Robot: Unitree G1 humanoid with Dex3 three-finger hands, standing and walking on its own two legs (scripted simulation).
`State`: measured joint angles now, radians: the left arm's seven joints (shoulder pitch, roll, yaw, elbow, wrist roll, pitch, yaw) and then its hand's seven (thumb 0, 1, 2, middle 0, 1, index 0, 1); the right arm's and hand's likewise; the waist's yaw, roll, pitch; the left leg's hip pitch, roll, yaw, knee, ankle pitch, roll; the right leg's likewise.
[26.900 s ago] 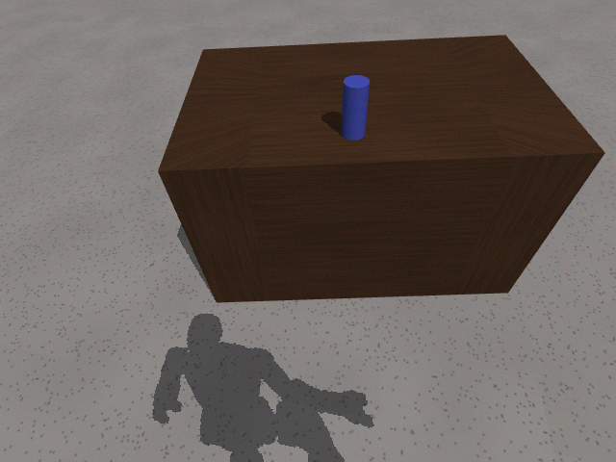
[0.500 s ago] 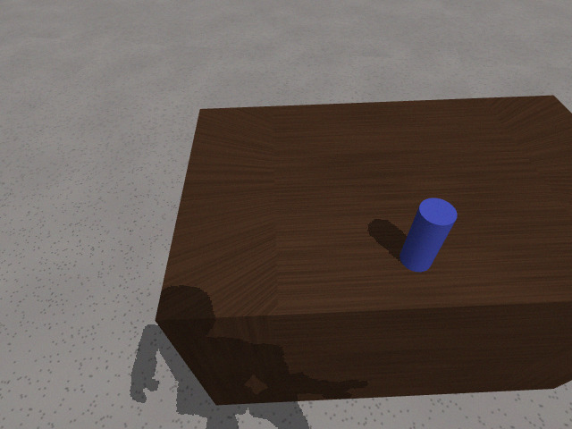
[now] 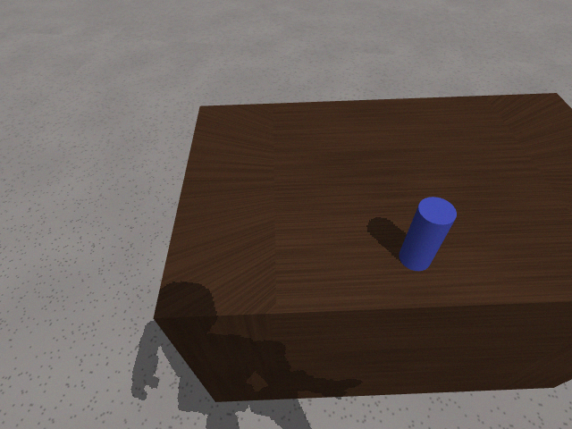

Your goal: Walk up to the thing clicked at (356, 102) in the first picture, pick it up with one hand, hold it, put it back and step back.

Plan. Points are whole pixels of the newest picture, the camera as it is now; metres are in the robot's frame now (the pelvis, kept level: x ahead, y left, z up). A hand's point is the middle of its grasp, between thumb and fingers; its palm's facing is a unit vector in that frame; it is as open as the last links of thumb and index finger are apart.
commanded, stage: stand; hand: right
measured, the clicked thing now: (425, 236) +0.45 -0.22 -0.06
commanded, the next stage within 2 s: step back in 1.94 s
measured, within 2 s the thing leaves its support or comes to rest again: neither
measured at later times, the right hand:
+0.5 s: hand out of the picture +0.08 -0.25 -0.15, palm faces -0.02 +0.94 -0.35, open 7.4 cm
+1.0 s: hand out of the picture +0.07 -0.25 -0.16, palm faces -0.02 +0.94 -0.35, open 7.4 cm
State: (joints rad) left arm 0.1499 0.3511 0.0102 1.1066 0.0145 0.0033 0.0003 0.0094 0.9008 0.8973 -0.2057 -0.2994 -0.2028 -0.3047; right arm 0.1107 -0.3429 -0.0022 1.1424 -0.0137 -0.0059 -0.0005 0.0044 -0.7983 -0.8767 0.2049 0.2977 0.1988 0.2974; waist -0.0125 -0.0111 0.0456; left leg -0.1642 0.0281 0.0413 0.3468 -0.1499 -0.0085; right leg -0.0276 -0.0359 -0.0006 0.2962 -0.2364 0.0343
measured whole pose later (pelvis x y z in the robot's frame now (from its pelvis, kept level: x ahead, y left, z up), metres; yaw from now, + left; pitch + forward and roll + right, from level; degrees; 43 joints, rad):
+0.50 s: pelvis +0.00 +0.00 +0.00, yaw +0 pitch -2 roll +0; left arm 0.14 0.35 0.01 1.10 0.01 0.00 0.00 0.01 0.90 0.90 -0.21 -0.30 -0.20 -0.30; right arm 0.10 -0.34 0.00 1.14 -0.01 -0.01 0.00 0.01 -0.90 -0.90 0.21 0.30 0.20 0.30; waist -0.01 -0.01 0.05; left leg -0.16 0.02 0.04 0.35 -0.16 -0.01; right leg -0.02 -0.04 0.00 0.29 -0.24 0.04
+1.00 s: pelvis +0.00 +0.00 +0.00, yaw +1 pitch -2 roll +0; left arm 0.16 0.35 0.01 1.10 0.01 0.00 0.00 0.01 0.90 0.90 -0.21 -0.30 -0.20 -0.30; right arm 0.11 -0.34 -0.01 1.14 -0.01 -0.01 0.00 0.01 -0.90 -0.90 0.21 0.30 0.20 0.30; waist -0.01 -0.01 0.05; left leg -0.16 0.02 0.03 0.34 -0.15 -0.01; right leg -0.02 -0.04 -0.01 0.29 -0.24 0.04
